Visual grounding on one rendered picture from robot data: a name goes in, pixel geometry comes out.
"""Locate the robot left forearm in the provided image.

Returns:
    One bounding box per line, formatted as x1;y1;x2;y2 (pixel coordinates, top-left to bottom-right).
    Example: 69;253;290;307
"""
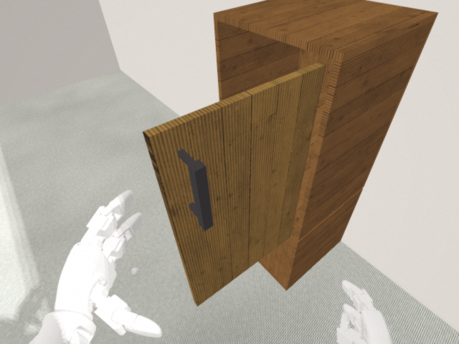
30;310;96;344

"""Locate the robot left hand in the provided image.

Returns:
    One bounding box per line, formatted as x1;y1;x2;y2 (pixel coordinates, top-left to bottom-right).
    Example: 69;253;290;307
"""
55;190;162;338

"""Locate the robot right hand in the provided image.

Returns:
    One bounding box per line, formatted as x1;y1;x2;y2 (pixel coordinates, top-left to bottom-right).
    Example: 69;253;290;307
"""
336;280;394;344

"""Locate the cupboard door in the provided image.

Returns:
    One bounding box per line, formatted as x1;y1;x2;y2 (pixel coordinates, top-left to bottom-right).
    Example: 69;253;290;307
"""
143;62;326;307

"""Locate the handle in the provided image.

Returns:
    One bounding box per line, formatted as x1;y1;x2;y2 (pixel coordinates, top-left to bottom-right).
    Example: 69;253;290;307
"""
177;149;214;231

